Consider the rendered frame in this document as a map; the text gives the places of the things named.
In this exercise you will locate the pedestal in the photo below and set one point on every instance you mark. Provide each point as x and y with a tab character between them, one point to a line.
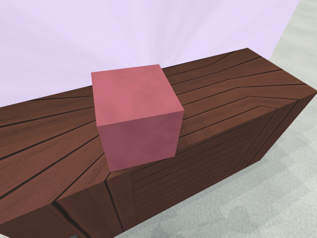
54	178

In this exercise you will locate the carton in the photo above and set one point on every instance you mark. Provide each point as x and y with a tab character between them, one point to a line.
138	115

